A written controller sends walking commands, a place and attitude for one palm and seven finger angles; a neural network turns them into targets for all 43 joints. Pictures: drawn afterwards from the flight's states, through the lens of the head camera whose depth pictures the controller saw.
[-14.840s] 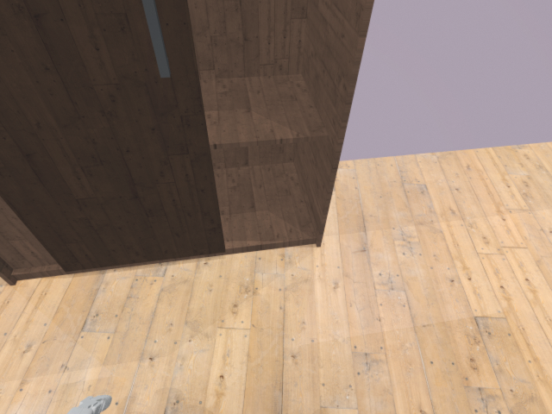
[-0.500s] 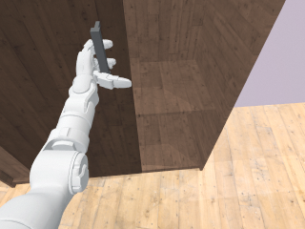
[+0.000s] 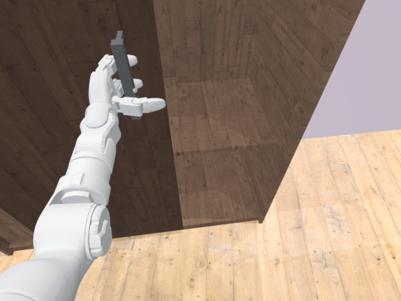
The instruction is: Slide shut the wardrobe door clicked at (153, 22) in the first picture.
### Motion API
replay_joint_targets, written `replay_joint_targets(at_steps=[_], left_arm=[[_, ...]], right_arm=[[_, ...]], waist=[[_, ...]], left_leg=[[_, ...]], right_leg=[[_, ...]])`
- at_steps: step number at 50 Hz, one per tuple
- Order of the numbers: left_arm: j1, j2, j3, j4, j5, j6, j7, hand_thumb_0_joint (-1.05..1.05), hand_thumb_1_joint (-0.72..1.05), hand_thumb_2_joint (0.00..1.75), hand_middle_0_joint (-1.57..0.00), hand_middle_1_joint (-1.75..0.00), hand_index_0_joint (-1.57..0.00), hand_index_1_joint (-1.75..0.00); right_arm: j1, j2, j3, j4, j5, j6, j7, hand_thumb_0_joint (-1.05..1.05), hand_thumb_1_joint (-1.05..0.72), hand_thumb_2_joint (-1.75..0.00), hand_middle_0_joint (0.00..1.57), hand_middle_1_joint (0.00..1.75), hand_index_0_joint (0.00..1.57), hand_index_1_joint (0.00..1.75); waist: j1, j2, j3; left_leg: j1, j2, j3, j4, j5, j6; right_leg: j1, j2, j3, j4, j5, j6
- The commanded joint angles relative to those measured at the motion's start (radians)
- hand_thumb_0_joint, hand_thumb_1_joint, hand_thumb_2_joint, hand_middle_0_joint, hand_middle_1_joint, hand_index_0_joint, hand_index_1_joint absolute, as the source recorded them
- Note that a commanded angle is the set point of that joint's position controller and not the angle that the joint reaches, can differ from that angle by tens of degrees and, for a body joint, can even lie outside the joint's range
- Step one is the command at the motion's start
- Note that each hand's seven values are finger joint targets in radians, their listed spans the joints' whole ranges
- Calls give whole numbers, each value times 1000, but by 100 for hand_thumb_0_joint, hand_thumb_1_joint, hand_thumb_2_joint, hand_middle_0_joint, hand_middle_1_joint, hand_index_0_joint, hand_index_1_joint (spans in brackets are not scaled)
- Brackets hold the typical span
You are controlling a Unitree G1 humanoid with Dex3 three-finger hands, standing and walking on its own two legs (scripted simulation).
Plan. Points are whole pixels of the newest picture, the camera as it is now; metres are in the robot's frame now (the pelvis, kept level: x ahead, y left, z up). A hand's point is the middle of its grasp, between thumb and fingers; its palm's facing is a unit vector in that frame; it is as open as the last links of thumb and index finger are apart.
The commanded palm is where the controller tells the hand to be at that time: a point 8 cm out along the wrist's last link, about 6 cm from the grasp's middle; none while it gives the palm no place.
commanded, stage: grip the handle and tug to test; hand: left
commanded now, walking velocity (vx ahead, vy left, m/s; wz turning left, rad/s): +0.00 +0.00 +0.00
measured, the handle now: (128, 78) +0.52 +0.14 +0.18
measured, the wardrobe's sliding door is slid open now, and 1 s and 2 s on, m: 0.40 0.40 0.39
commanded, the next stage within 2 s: tug the door sideways, standing still in 1.18 s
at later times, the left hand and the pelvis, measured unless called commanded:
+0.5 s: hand (138, 91) +0.48 +0.11 +0.18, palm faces +0.08 -1.00 +0.02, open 5.4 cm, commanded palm +0.45 +0.16 +0.18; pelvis +0.00 +0.00 +0.00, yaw +1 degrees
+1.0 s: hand (139, 91) +0.47 +0.11 +0.18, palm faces +0.10 -0.99 +0.02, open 5.4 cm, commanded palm +0.43 +0.16 +0.18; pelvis +0.01 +0.00 +0.00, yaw -1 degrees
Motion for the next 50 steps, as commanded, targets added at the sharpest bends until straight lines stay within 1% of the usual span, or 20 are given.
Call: replay_joint_targets(at_steps=[1,2,4,7,8,10,13,15,18,21,26,28,31,34,37,38,41,43,48,50], left_arm=[[-550,162,-14,-258,-5,-54,4,0,11,56,-36,-129,-36,-129],[-550,134,-32,-254,-8,-53,3,0,15,58,-37,-129,-37,-129],[-576,174,-3,-270,-8,-64,9,0,25,62,-38,-131,-38,-131],[-573,166,-4,-285,-16,-72,6,0,39,68,-40,-133,-40,-133],[-540,176,-2,-262,-16,-68,4,0,43,70,-40,-133,-40,-133],[-548,143,-25,-266,-11,-63,1,0,53,74,-41,-135,-41,-135],[-505,154,-16,-212,-11,-41,-1,0,67,80,-43,-137,-43,-137],[-540,134,-31,-222,-11,-34,-1,0,76,84,-44,-138,-44,-138],[-561,179,2,-218,-15,-38,6,0,90,90,-45,-140,-45,-140],[-590,121,-37,-289,-12,-64,11,0,90,90,-45,-140,-45,-140],[-522,186,28,-266,-11,-63,25,0,90,90,-45,-140,-45,-140],[-509,231,52,-277,-3,-59,25,0,90,90,-45,-140,-45,-140],[-517,180,8,-265,-2,-48,13,0,90,90,-45,-140,-45,-140],[-511,212,38,-277,-5,-49,18,0,90,90,-45,-140,-45,-140],[-515,197,21,-305,-5,-50,12,0,90,90,-45,-140,-45,-140],[-492,201,22,-295,-8,-49,14,0,90,90,-45,-140,-45,-140],[-457,159,0,-352,-10,-49,11,0,90,90,-45,-140,-45,-140],[-411,181,21,-361,-16,-44,12,0,90,90,-45,-140,-45,-140],[-327,142,-6,-473,-25,-28,3,0,90,90,-45,-140,-45,-140],[-284,97,-35,-531,-29,-13,1,0,90,90,-45,-140,-45,-140]], right_arm=[[9,-133,-44,-105,7,-39,-8,0,-90,-90,20,30,20,30],[6,-129,-44,-105,7,-42,-8,0,-90,-90,20,30,20,30],[14,-135,-46,-97,3,-44,-9,0,-90,-90,20,30,20,30],[4,-130,-45,-98,4,-48,-10,0,-90,-90,20,30,20,30],[3,-135,-45,-97,4,-45,-10,0,-90,-90,20,30,20,30],[-3,-128,-41,-100,4,-44,-8,0,-90,-90,20,30,20,30],[-1,-135,-42,-100,7,-37,-8,0,-90,-90,20,30,20,30],[-5,-129,-39,-103,9,-33,-11,0,-90,-90,20,30,20,30],[-4,-134,-39,-101,8,-31,-14,0,-90,-90,20,30,20,30],[-8,-121,-42,-109,4,-42,-8,0,-90,-90,20,30,20,30],[-4,-127,-41,-106,0,-35,-7,0,-90,-90,20,30,20,30],[-10,-133,-42,-108,2,-26,-11,0,-90,-90,20,30,20,30],[-19,-123,-37,-112,7,-26,-12,0,-90,-90,20,30,20,30],[-13,-126,-39,-113,5,-27,-13,0,-90,-90,20,30,20,30],[-15,-124,-41,-118,5,-28,-14,0,-90,-90,20,30,20,30],[-13,-129,-44,-117,6,-27,-12,0,-90,-90,20,30,20,30],[-24,-121,-44,-130,6,-30,-9,0,-90,-90,20,30,20,30],[-29,-128,-49,-131,5,-30,-7,0,-90,-90,20,30,20,30],[-54,-126,-53,-154,9,-26,-3,0,-90,-90,20,30,20,30],[-69,-114,-50,-164,13,-24,0,0,-90,-90,20,30,20,30]], waist=[[-3,-31,-297],[-5,-23,-293],[-6,-36,-325],[-3,-33,-349],[8,-46,-344],[-2,-14,-325],[8,-53,-305],[-5,-56,-287],[3,-52,-290],[-3,-4,-353],[16,-83,-357],[24,-80,-346],[14,-41,-291],[19,-51,-309],[16,-36,-331],[26,-58,-336],[30,-13,-367],[47,-26,-371],[58,-42,-389],[62,5,-385]], left_leg=[[176,-11,-62,-20,268,22],[187,-10,-64,-16,273,21],[202,-8,-71,-11,285,21],[218,-11,-71,-4,312,20],[205,-11,-70,-7,315,20],[212,-12,-69,-4,317,20],[184,-13,-68,-5,314,20],[175,-14,-70,-8,290,21],[166,-15,-69,-9,286,20],[233,-12,-75,4,339,18],[185,-15,-67,-3,342,22],[167,-17,-60,-9,336,24],[159,-17,-54,-16,290,23],[166,-16,-55,-17,300,26],[177,-17,-54,-17,310,24],[176,-16,-59,-19,320,23],[210,-15,-54,-19,340,21],[206,-15,-50,-20,366,21],[230,-13,-42,-23,430,22],[256,-11,-40,-22,475,19]], right_leg=[[68,7,15,-32,327,5],[56,7,13,-31,325,3],[61,7,15,-26,328,5],[74,7,16,-21,359,4],[82,6,16,-23,361,3],[63,5,15,-19,361,3],[70,4,12,-22,365,2],[59,5,10,-23,347,4],[70,2,15,-25,345,4],[56,5,14,-11,366,2],[116,5,16,-11,404,6],[137,2,21,-15,419,5],[105,3,19,-27,375,5],[119,4,22,-29,382,5],[128,3,23,-27,395,5],[133,4,19,-28,393,2],[137,5,20,-26,407,3],[161,5,20,-28,436,0],[202,5,17,-25,503,1],[200,6,14,-22,532,0]])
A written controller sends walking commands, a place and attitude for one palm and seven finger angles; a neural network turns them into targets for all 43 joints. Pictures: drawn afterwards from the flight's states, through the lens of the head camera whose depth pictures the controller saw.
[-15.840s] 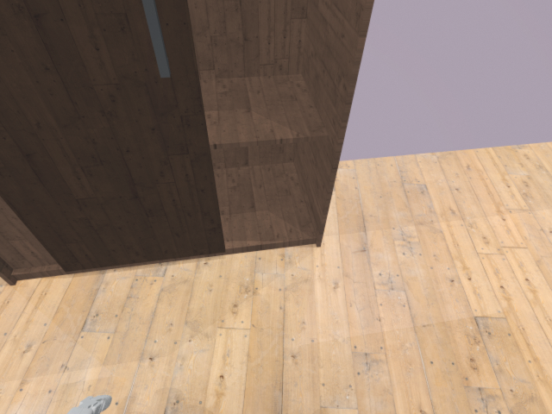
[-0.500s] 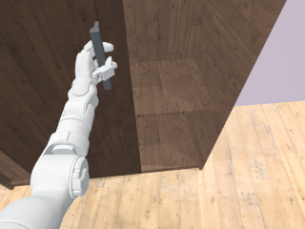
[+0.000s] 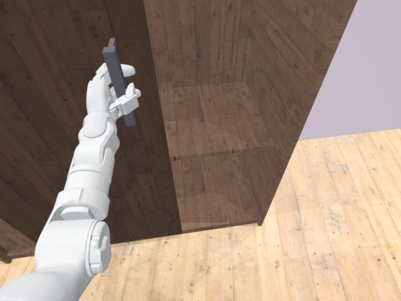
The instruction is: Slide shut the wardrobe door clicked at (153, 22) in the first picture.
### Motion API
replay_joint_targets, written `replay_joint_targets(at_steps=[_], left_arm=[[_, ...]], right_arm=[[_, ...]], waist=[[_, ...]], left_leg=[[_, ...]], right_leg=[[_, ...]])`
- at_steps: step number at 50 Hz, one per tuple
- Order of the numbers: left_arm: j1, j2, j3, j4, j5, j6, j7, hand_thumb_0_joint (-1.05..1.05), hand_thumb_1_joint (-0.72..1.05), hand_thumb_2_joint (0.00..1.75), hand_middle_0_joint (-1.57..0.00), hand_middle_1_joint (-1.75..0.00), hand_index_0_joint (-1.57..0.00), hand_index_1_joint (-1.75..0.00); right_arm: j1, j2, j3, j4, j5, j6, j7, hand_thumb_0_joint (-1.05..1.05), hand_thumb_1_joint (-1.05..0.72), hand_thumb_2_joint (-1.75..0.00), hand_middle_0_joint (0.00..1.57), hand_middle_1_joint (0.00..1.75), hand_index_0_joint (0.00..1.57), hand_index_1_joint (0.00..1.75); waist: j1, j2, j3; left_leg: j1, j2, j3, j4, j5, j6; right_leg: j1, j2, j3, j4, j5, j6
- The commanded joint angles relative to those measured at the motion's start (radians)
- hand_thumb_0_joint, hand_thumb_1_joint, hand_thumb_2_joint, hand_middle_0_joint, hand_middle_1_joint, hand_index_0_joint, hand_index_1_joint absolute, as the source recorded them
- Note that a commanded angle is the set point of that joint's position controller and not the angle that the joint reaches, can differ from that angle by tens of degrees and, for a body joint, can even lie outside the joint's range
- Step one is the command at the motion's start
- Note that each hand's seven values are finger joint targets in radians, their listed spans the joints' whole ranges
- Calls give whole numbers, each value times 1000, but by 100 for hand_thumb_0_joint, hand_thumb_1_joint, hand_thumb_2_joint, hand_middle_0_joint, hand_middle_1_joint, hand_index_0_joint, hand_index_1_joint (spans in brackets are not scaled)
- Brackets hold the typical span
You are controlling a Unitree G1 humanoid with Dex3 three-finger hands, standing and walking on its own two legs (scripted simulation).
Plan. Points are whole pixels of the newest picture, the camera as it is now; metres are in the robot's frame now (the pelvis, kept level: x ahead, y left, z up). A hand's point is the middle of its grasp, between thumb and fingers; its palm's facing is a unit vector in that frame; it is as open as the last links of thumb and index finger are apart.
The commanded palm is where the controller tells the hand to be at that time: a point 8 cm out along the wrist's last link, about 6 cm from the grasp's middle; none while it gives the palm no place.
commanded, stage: grip the handle and tug to test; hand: left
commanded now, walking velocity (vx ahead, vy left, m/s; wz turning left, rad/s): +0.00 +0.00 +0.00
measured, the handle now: (122, 84) +0.51 +0.15 +0.18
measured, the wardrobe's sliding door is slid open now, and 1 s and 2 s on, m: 0.40 0.39 0.32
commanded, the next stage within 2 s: tug the door sideways, standing still in 0.18 s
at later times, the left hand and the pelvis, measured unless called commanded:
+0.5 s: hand (132, 99) +0.46 +0.12 +0.18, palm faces +0.13 -0.99 +0.01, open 5.8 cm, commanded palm +0.44 +0.15 +0.18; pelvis +0.04 -0.01 +0.00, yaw +3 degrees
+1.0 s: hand (136, 101) +0.46 +0.12 +0.18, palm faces +0.09 -0.99 -0.13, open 6.1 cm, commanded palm +0.44 +0.15 +0.19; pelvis +0.01 +0.00 -0.01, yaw +5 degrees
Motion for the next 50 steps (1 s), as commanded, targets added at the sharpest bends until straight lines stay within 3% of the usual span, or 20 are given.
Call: replay_joint_targets(at_steps=[1,9,13,14,15,19,21,23,25,27,32,34,36,37,42,44,45,46,47,50], left_arm=[[-380,111,-35,-375,-12,-68,-18,0,90,90,-45,-140,-45,-140],[-138,72,-48,-646,-34,17,-18,0,90,90,-45,-140,-45,-140],[-100,85,-48,-735,-42,79,-17,0,90,90,-45,-140,-45,-140],[-89,77,-43,-760,-45,88,-17,0,90,90,-45,-140,-45,-140],[-131,149,10,-735,-43,100,-14,0,90,90,-45,-140,-45,-140],[-296,33,-104,-697,-41,141,-2,0,90,90,-45,-140,-45,-140],[-367,3,-139,-661,-32,162,11,0,90,90,-45,-140,-45,-140],[-382,-9,-149,-647,-32,179,23,0,90,90,-45,-140,-45,-140],[-394,-60,-182,-651,-22,178,27,0,90,90,-45,-140,-45,-140],[-436,-93,-221,-642,-15,162,31,0,90,90,-45,-140,-45,-140],[-518,-189,-313,-563,-16,91,34,0,90,90,-45,-140,-45,-140],[-510,-218,-335,-506,-13,79,30,0,90,90,-45,-140,-45,-140],[-519,-221,-340,-510,-12,86,23,0,90,90,-45,-140,-45,-140],[-549,-221,-344,-528,-12,86,19,0,90,90,-45,-140,-45,-140],[-651,-306,-413,-425,-17,44,42,0,90,90,-45,-140,-45,-140],[-680,-285,-398,-438,-11,17,58,0,90,90,-45,-140,-45,-140],[-699,290,-86,-499,70,-71,58,0,90,90,-45,-140,-45,-140],[-668,141,-196,-499,75,-106,28,0,90,90,-45,-140,-45,-140],[-645,87,-228,-471,62,-122,15,0,90,90,-45,-140,-45,-140],[-591,42,-261,-445,37,-149,-20,0,90,90,-45,-140,-45,-140]], right_arm=[[-44,-116,-45,-132,8,-42,2,0,-90,-90,20,30,20,30],[-100,-109,-46,-173,8,-30,12,0,-90,-90,20,30,20,30],[-144,-111,-42,-189,9,-19,11,0,-90,-90,20,30,20,30],[-149,-104,-39,-191,7,-16,7,0,-90,-90,20,30,20,30],[-151,-113,-37,-179,6,-8,-1,0,-90,-90,20,30,20,30],[-163,-99,-28,-158,5,0,-16,0,-90,-90,20,30,20,30],[-144,-100,-29,-139,2,6,-19,0,-90,-90,20,30,20,30],[-137,-104,-35,-134,-4,10,-20,0,-90,-90,20,30,20,30],[-131,-91,-37,-129,-8,12,-21,0,-90,-90,20,30,20,30],[-135,-85,-34,-125,-9,10,-18,0,-90,-90,20,30,20,30],[-164,-75,-24,-119,-5,-10,-14,0,-90,-90,20,30,20,30],[-145,-77,-26,-109,-10,-13,-12,0,-90,-90,20,30,20,30],[-110,-82,-31,-105,-15,-12,-7,0,-90,-90,20,30,20,30],[-108,-82,-34,-106,-14,-13,-3,0,-90,-90,20,30,20,30],[-128,-70,-28,-88,-6,-39,9,0,-90,-90,20,30,20,30],[-114,-76,-32,-79,-11,-51,9,0,-90,-90,20,30,20,30],[-116,-144,-38,-107,-15,-26,-19,0,-90,-90,20,30,20,30],[-144,-111,-30,-109,-23,-14,-29,0,-90,-90,20,30,20,30],[-146,-102,-34,-112,-17,-9,-33,0,-90,-90,20,30,20,30],[-164,-101,-34,-134,-10,-1,-43,0,-90,-90,20,30,20,30]], waist=[[58,-8,-377],[94,-33,-409],[107,-29,-386],[96,-36,-391],[93,-66,-367],[42,-32,-282],[21,-29,-288],[25,-61,-334],[18,-25,-389],[10,-18,-398],[-13,-55,-302],[-14,-58,-300],[-11,-45,-380],[-9,-49,-423],[-39,-56,-320],[-29,-39,-357],[58,-59,-364],[35,-32,-393],[32,-69,-410],[21,13,-378]], left_leg=[[219,-15,-55,18,484,27],[274,-7,-52,25,701,26],[272,-14,-49,26,692,23],[279,-13,-50,21,672,23],[259,-16,-50,18,630,24],[260,-23,-58,32,580,28],[274,-25,-66,58,636,27],[271,-35,-67,82,694,25],[298,-39,-70,97,733,26],[327,-35,-89,91,706,25],[305,-31,-118,55,466,22],[302,-33,-113,77,563,29],[326,-40,-103,128,760,32],[329,-45,-107,135,761,30],[305,-31,-155,79,418,13],[306,-34,-146,85,480,17],[242,21,-140,137,536,64],[263,21,-127,132,593,63],[280,37,-136,144,623,65],[394,128,-239,135,633,85]], right_leg=[[159,-4,-6,5,530,8],[246,-16,-14,18,724,19],[258,-23,-13,12,755,18],[266,-21,-14,9,746,20],[267,-20,-12,3,738,20],[178,-18,-12,-8,676,17],[150,-19,-15,5,712,20],[173,-26,-16,27,810,26],[173,-31,-18,47,834,31],[133,-27,-23,42,736,25],[45,-15,-25,7,477,11],[53,-15,-25,28,566,10],[83,-21,-24,72,768,24],[91,-21,-26,80,780,26],[-41,-4,-38,29,388,10],[-7,-4,-34,44,451,5],[59,-78,28,44,489,52],[103,-89,13,87,585,42],[107,-83,-3,112,570,45],[-49,-40,-27,199,286,34]])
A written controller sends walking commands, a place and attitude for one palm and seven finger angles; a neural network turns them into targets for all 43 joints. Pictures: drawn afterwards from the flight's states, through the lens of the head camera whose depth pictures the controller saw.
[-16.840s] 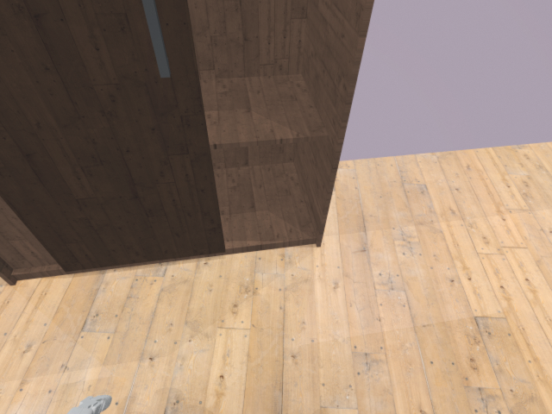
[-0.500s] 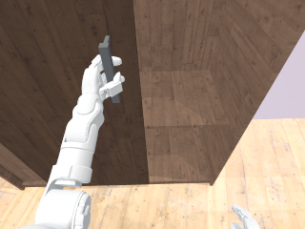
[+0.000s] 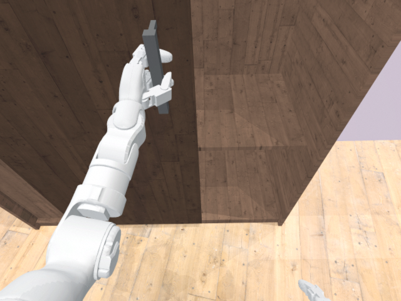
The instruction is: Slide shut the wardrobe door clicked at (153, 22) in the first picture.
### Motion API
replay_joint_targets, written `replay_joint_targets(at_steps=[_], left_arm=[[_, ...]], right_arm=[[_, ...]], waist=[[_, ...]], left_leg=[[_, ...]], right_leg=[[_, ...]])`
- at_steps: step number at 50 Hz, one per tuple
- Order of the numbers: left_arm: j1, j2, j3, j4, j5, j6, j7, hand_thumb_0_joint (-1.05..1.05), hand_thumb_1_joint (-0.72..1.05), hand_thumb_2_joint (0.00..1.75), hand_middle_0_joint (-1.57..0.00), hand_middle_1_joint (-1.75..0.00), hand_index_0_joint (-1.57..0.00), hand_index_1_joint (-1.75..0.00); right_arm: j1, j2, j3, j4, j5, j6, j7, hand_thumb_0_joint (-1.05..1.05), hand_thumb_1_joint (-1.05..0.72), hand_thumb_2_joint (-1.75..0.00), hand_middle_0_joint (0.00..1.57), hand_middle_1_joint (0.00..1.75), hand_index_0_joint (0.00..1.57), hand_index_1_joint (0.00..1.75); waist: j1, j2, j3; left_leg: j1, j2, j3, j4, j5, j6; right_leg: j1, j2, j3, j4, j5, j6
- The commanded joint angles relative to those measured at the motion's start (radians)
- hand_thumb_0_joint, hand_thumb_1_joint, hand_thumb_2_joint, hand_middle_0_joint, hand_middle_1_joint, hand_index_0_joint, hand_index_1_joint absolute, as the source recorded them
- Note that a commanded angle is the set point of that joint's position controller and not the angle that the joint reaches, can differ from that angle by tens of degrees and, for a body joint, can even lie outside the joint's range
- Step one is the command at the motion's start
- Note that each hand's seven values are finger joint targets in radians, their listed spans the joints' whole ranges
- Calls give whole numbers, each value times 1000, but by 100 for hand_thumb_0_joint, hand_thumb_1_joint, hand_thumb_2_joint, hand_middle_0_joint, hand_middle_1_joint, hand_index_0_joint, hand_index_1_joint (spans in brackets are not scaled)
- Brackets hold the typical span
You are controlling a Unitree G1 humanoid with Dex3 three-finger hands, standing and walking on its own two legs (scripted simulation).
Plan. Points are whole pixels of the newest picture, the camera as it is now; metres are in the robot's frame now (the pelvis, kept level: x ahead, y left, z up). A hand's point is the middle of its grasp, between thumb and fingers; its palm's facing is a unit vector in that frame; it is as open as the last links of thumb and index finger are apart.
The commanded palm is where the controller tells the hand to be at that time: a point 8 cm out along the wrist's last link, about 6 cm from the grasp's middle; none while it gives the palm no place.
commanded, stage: step sideways, sliding the door along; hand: left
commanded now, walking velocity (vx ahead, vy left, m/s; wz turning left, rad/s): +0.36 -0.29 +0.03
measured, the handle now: (158, 70) +0.51 +0.10 +0.19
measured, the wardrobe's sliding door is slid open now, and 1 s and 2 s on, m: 0.39 0.32 0.00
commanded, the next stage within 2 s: none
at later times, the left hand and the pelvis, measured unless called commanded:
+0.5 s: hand (175, 89) +0.46 +0.06 +0.18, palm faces +0.09 -0.99 -0.09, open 6.1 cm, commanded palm +0.44 +0.06 +0.19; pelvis +0.01 -0.06 -0.01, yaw +6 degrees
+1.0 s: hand (210, 87) +0.47 +0.00 +0.18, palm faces +0.30 -0.95 -0.09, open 6.2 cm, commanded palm +0.45 -0.03 +0.18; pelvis +0.10 -0.22 -0.01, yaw +12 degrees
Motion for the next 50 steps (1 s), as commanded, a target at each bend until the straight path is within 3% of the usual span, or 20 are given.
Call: replay_joint_targets(at_steps=[1,5,10,13,14,17,20,21,22,24,30,34,36,38,40,42,43,44,46,50], left_arm=[[-571,106,-23,-303,6,-184,-61,0,90,90,-45,-140,-45,-140],[-636,128,-25,-267,-4,-184,-55,0,90,90,-45,-140,-45,-140],[-631,171,13,-244,2,-201,-47,0,90,90,-45,-140,-45,-140],[-635,145,-24,-186,7,-192,-52,0,90,90,-45,-140,-45,-140],[-634,114,-13,-199,11,-191,-56,0,90,90,-45,-140,-45,-140],[-726,0,-104,-281,27,-230,-60,0,90,90,-45,-140,-45,-140],[-703,-59,-161,-339,20,-245,-54,0,90,90,-45,-140,-45,-140],[-696,-51,-161,-363,13,-250,-53,0,90,90,-45,-140,-45,-140],[-717,-90,-197,-394,-4,-249,-62,0,90,90,-45,-140,-45,-140],[-709,-145,-235,-385,-16,-232,-84,0,90,90,-45,-140,-45,-140],[-707,-214,-329,-530,17,-256,-103,0,90,90,-45,-140,-45,-140],[-628,-176,-307,-535,23,-268,-113,0,90,90,-45,-140,-45,-140],[-597,-141,-283,-588,32,-274,-105,0,90,90,-45,-140,-45,-140],[-515,-57,-243,-601,45,-249,-78,0,90,90,-45,-140,-45,-140],[-471,-67,-236,-639,51,-237,-79,0,90,90,-45,-140,-45,-140],[-471,-113,-282,-762,37,-250,-73,0,90,90,-45,-140,-45,-140],[-460,-126,-300,-813,22,-256,-70,0,90,90,-45,-140,-45,-140],[-436,-164,-324,-851,16,-264,-85,0,90,90,-45,-140,-45,-140],[-468,-153,-302,-877,33,-289,-99,0,90,90,-45,-140,-45,-140],[-330,-124,-280,-871,42,-292,-88,0,90,90,-45,-140,-45,-140]], right_arm=[[-42,-134,-53,-140,8,-27,-28,0,-90,-90,20,30,20,30],[-73,-132,-35,-140,12,-9,-33,0,-90,-90,20,30,20,30],[-69,-151,-30,-141,27,-1,-39,0,-90,-90,20,30,20,30],[-91,-114,-46,-127,41,-17,-48,0,-90,-90,20,30,20,30],[-86,-136,-56,-111,37,-26,-55,0,-90,-90,20,30,20,30],[-76,-85,-26,-91,23,-54,-48,0,-90,-90,20,30,20,30],[-66,-81,-30,-99,18,-49,-40,0,-90,-90,20,30,20,30],[-51,-113,-53,-108,22,-51,-30,0,-90,-90,20,30,20,30],[-61,-148,-76,-124,30,-43,-13,0,-90,-90,20,30,20,30],[-110,-111,-64,-143,51,-19,19,0,-90,-90,20,30,20,30],[-134,-122,-83,-185,54,-36,34,0,-90,-90,20,30,20,30],[-170,-118,-88,-218,54,-37,31,0,-90,-90,20,30,20,30],[-177,-96,-81,-225,63,-22,32,0,-90,-90,20,30,20,30],[-183,-53,-81,-206,63,-25,18,0,-90,-90,20,30,20,30],[-203,-52,-86,-176,57,-20,0,0,-90,-90,20,30,20,30],[-236,-48,-79,-170,50,-29,-5,0,-90,-90,20,30,20,30],[-243,-92,-93,-172,45,-31,-8,0,-90,-90,20,30,20,30],[-243,-107,-109,-219,30,-28,16,0,-90,-90,20,30,20,30],[-243,-100,-109,-245,33,-36,65,0,-90,-90,20,30,20,30],[-226,-93,-102,-266,41,-69,78,0,-90,-90,20,30,20,30]], waist=[[-39,51,-435],[-35,128,-281],[-13,52,-299],[15,-374,-260],[13,-321,-218],[-10,-145,-239],[-46,-87,-311],[-51,16,-354],[-47,218,-380],[-28,43,-285],[-42,164,-303],[-26,194,-300],[-7,79,-333],[-15,-270,-359],[-10,-393,-340],[-34,-217,-332],[-43,16,-333],[-20,261,-340],[-14,207,-333],[2,250,-326]], left_leg=[[471,208,-191,36,667,105],[465,336,-430,-92,462,200],[158,205,-111,94,389,83],[-225,-17,29,490,-223,-1],[-238,15,-35,607,-235,0],[-104,57,9,357,-146,4],[303,53,91,-106,288,-2],[555,169,-56,-142,467,49],[743,417,-413,-85,733,172],[677,554,-489,-67,711,273],[453,356,-78,16,665,140],[351,308,16,95,630,69],[282,232,57,294,550,15],[-14,60,78,447,-6,-46],[-15,84,-4,383,-216,-35],[130,116,34,64,45,-27],[353,241,-40,-95,543,15],[535,433,-255,-70,1033,109],[570,480,-193,-7,1045,176],[512,362,25,170,933,34]], right_leg=[[-118,-2,-10,144,215,13],[-318,0,50,307,-232,-15],[164,-9,9,-93,100,-33],[351,-294,367,-266,86,-206],[321,-321,406,-265,128,-236],[328,-244,171,-115,565,-205],[154,-132,-49,106,527,-101],[-81,-87,-48,287,418,-54],[-377,-17,15,490,-44,-17],[-479,-82,228,674,-166,-43],[-194,-67,19,290,19,-18],[18,-20,-78,159,134,7],[192,-25,-71,-9,381,-6],[417,-238,144,13,1077,-114],[328,-253,153,24,1055,-116],[221,-206,69,152,957,-67],[23,-128,-18,319,727,5],[-257,-38,-25,472,100,39],[-333,-64,74,552,-184,6],[-72,-18,7,106,53,-13]])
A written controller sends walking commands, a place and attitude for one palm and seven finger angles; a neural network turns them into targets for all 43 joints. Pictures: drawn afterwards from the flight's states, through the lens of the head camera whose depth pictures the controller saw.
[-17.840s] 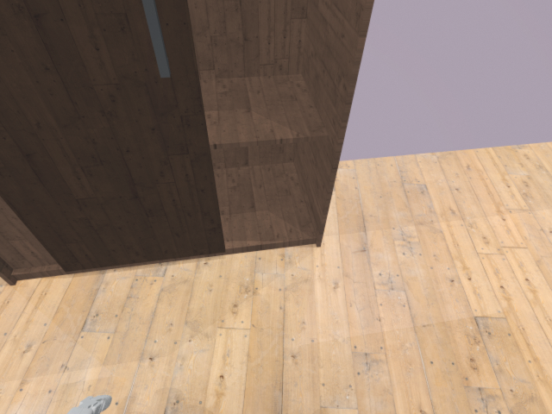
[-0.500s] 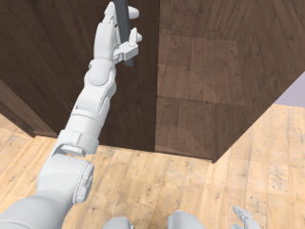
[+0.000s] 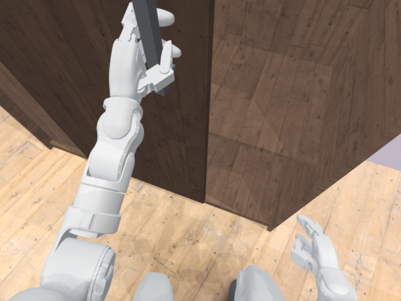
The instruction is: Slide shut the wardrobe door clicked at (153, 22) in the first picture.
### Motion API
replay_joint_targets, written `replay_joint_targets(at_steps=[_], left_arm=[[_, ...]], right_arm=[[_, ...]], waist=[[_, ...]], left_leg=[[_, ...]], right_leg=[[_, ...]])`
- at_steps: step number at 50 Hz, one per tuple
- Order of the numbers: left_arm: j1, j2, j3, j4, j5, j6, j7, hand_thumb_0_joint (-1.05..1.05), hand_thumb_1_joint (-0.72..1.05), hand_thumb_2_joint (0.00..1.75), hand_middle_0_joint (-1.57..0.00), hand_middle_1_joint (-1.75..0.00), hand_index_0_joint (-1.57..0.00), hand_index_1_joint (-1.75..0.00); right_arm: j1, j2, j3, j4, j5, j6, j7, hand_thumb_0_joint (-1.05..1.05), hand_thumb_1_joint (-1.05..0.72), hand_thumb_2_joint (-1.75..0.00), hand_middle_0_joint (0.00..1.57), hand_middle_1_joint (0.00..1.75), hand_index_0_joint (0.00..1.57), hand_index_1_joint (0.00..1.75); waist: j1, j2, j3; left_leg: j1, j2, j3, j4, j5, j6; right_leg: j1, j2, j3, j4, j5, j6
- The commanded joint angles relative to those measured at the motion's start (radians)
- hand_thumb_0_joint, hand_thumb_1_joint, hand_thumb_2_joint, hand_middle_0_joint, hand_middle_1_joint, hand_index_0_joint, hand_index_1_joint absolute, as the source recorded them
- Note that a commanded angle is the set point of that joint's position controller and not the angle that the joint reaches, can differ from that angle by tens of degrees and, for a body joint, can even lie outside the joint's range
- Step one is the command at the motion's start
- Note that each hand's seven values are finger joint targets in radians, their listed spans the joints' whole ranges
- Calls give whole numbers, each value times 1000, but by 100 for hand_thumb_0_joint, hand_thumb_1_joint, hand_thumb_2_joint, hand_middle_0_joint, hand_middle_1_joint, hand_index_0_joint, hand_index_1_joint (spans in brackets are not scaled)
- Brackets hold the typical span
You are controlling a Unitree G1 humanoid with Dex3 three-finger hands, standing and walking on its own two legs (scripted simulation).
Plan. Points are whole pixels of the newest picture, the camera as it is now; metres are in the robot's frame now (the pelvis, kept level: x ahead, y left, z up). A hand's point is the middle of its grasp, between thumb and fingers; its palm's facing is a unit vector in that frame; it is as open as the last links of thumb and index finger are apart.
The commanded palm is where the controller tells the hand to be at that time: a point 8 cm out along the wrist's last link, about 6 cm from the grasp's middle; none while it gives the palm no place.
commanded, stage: step sideways, sliding the door along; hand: left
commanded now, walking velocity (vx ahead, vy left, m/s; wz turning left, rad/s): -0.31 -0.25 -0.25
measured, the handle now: (159, 41) +0.46 +0.16 +0.20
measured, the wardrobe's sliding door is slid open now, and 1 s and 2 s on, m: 0.32 0.00 0.00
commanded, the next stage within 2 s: stop walking and hold the door there in 1.16 s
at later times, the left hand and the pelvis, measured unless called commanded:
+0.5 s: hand (269, 98) +0.39 -0.02 +0.19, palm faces +0.11 -0.99 -0.10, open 6.4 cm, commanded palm +0.36 -0.04 +0.19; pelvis +0.02 -0.14 +0.00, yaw -2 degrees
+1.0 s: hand (396, 131) +0.36 -0.18 +0.19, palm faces +0.14 -0.99 -0.09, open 6.2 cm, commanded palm +0.32 -0.20 +0.19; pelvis -0.03 -0.30 -0.01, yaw -4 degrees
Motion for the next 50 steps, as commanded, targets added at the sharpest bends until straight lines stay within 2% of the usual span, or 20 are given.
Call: replay_joint_targets(at_steps=[1,3,4,6,8,10,12,14,21,24,27,29,32,34,35,36,40,45,47,50], left_arm=[[-457,-114,-225,-439,52,-181,-88,0,90,90,-45,-140,-45,-140],[-392,-13,-183,-459,78,-178,-84,0,90,90,-45,-140,-45,-140],[-339,-3,-171,-484,76,-167,-76,0,90,90,-45,-140,-45,-140],[-317,-29,-190,-570,56,-173,-81,0,90,90,-45,-140,-45,-140],[-304,-79,-228,-645,40,-187,-57,0,90,90,-45,-140,-45,-140],[-298,-94,-255,-675,36,-216,-50,0,90,90,-45,-140,-45,-140],[-286,-125,-274,-676,32,-232,-73,0,90,90,-45,-140,-45,-140],[-340,-165,-277,-646,67,-216,-76,0,90,90,-45,-140,-45,-140],[-302,-157,-284,-587,77,-181,-73,0,90,90,-45,-140,-45,-140],[-254,-113,-257,-617,84,-195,-70,0,90,90,-45,-140,-45,-140],[-155,-1,-179,-653,75,-197,-41,0,90,90,-45,-140,-45,-140],[-84,-68,-225,-694,57,-191,-38,0,90,90,-45,-140,-45,-140],[-143,-110,-270,-786,45,-232,-28,0,90,90,-45,-140,-45,-140],[-143,-143,-317,-754,32,-232,-40,0,90,90,-45,-140,-45,-140],[-150,-176,-339,-751,25,-229,-61,0,90,90,-45,-140,-45,-140],[-157,-193,-331,-683,57,-226,-72,0,90,90,-45,-140,-45,-140],[-253,-240,-350,-616,63,-172,-71,0,90,90,-45,-140,-45,-140],[-267,-232,-354,-515,70,-131,-79,0,90,90,-45,-140,-45,-140],[-287,-202,-326,-533,73,-137,-69,0,90,90,-45,-140,-45,-140],[-201,-60,-210,-523,56,-121,-35,0,90,90,-45,-140,-45,-140]], right_arm=[[-23,-97,-18,-145,12,-61,26,0,-90,-90,20,30,20,30],[-43,-62,-4,-164,27,-60,3,0,-90,-90,20,30,20,30],[-75,-46,1,-164,17,-72,-13,0,-90,-90,20,30,20,30],[-25,-54,-6,-135,12,-77,-17,0,-90,-90,20,30,20,30],[-58,-49,15,-101,7,-90,-24,0,-90,-90,20,30,20,30],[-58,-57,9,-107,-4,-70,-21,0,-90,-90,20,30,20,30],[-48,-110,-30,-152,-5,-68,10,0,-90,-90,20,30,20,30],[-51,-116,-18,-173,-12,-66,36,0,-90,-90,20,30,20,30],[-57,-103,-13,-181,-9,-79,35,0,-90,-90,20,30,20,30],[-64,-80,-4,-174,17,-83,26,0,-90,-90,20,30,20,30],[-68,-34,3,-159,13,-92,-9,0,-90,-90,20,30,20,30],[-53,-18,12,-144,-2,-97,-16,0,-90,-90,20,30,20,30],[-70,-15,30,-120,-8,-87,-12,0,-90,-90,20,30,20,30],[-81,-50,4,-143,-7,-61,-7,0,-90,-90,20,30,20,30],[-83,-89,-19,-181,-4,-62,5,0,-90,-90,20,30,20,30],[-49,-108,-28,-184,-2,-61,28,0,-90,-90,20,30,20,30],[-63,-100,-16,-176,-5,-68,56,0,-90,-90,20,30,20,30],[-69,-104,-8,-192,11,-25,40,0,-90,-90,20,30,20,30],[-55,-72,1,-196,37,-28,30,0,-90,-90,20,30,20,30],[-25,-59,-10,-149,30,-41,-6,0,-90,-90,20,30,20,30]], waist=[[-152,192,-629],[-153,-236,-648],[-137,-302,-634],[-125,-341,-630],[-156,-202,-643],[-175,-86,-703],[-139,173,-731],[-145,152,-641],[-162,213,-567],[-150,115,-579],[-123,-380,-641],[-118,-350,-659],[-158,-163,-700],[-164,-36,-712],[-142,115,-706],[-135,104,-698],[-146,282,-575],[-160,173,-530],[-156,5,-562],[-145,-358,-608]], left_leg=[[346,104,66,152,858,148],[3,-82,139,311,156,90],[-116,-165,86,351,-230,75],[-162,-132,22,338,-294,102],[-130,-113,66,19,-135,100],[179,-31,100,-234,411,100],[587,311,-154,-101,1290,284],[537,322,-48,-113,1188,318],[391,212,131,-42,924,188],[298,121,156,111,701,209],[-135,-147,99,394,-305,142],[-195,-119,13,297,-332,123],[-15,-105,105,-101,66,98],[351,66,56,-256,623,142],[513,271,-111,-183,1055,246],[543,333,-105,-127,1168,320],[340,275,58,-120,843,271],[185,215,99,-23,578,202],[172,86,134,137,383,182],[-148,-142,61,365,-266,121]], right_leg=[[231,20,-21,-374,322,-8],[515,-146,142,-409,1130,-59],[505,-226,270,-401,1385,-94],[521,-240,280,-351,1338,-117],[569,-213,223,-269,1386,-124],[417,-147,114,-171,1129,-55],[-57,-32,76,14,30,15],[-139,-10,126,135,-123,6],[90,12,-14,-164,107,11],[253,12,-36,-392,459,19],[520,-260,345,-373,1574,-119],[587,-263,316,-311,1480,-129],[548,-193,209,-238,1309,-101],[248,-101,107,-143,750,-29],[4,-38,76,-43,230,11],[-75,-11,108,57,-90,12],[-21,-35,81,54,-14,7],[176,7,-25,-190,154,17],[257,-20,-17,-412,517,15],[422,-234,350,-379,1250,-130]])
